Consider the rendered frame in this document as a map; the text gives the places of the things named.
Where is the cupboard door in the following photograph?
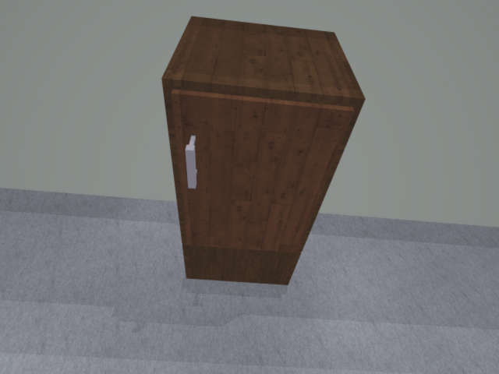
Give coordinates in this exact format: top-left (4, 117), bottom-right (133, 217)
top-left (172, 89), bottom-right (354, 252)

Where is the handle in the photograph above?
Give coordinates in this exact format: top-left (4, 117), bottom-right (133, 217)
top-left (185, 136), bottom-right (197, 189)

